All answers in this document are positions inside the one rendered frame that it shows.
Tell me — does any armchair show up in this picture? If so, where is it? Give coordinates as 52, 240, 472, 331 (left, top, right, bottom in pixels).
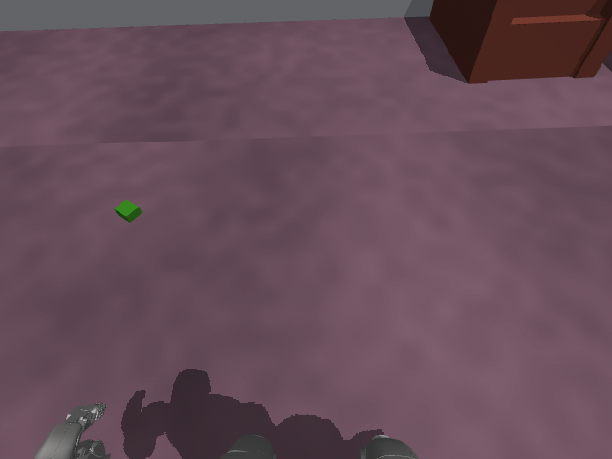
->
429, 0, 612, 84

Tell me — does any left robot hand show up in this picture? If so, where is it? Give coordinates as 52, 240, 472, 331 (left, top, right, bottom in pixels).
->
34, 403, 111, 459

